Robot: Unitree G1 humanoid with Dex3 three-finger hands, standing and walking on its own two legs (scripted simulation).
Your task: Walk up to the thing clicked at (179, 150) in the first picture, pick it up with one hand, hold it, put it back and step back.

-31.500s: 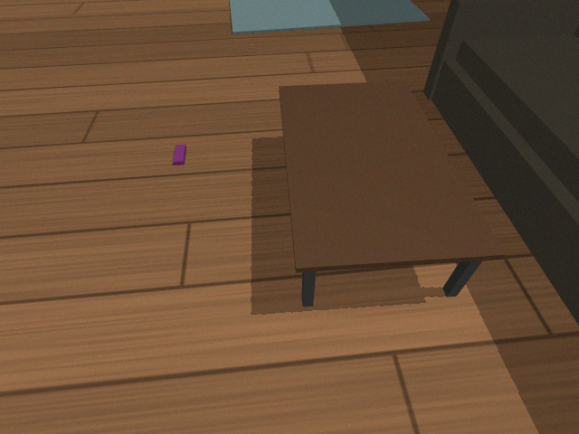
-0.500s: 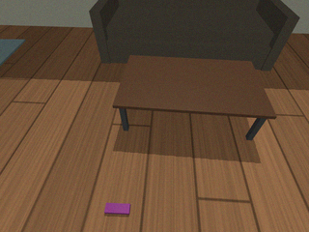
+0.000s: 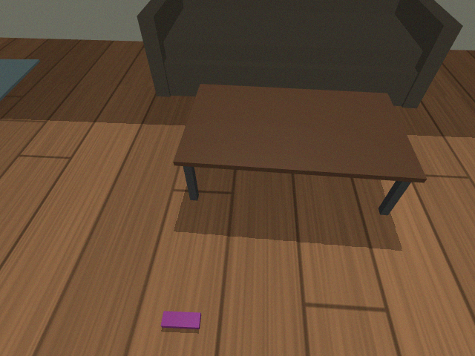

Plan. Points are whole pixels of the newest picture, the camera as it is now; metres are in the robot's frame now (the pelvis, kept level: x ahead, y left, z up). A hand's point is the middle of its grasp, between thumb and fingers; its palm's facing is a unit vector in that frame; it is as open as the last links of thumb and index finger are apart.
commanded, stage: stand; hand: left
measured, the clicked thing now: (181, 320) +0.37 +0.26 -0.77
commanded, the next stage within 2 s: walk up in 0.02 s
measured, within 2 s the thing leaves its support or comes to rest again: neither
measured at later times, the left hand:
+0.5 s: hand out of the picture +0.05 +0.24 -0.16, palm faces +0.01 -0.95 -0.32, open 7.4 cm
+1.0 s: hand out of the picture +0.06 +0.24 -0.16, palm faces +0.02 -0.95 -0.32, open 7.4 cm
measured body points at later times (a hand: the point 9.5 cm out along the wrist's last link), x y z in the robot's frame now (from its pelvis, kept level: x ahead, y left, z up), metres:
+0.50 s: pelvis -0.02 -0.02 +0.00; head +0.00 -0.01 +0.45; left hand +0.05 +0.29 -0.14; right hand +0.07 -0.32 -0.13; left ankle +0.00 +0.12 -0.75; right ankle -0.02 -0.13 -0.75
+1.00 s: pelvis -0.01 -0.02 +0.00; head +0.00 -0.01 +0.45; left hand +0.06 +0.29 -0.14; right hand +0.07 -0.32 -0.13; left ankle +0.00 +0.12 -0.75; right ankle -0.02 -0.13 -0.75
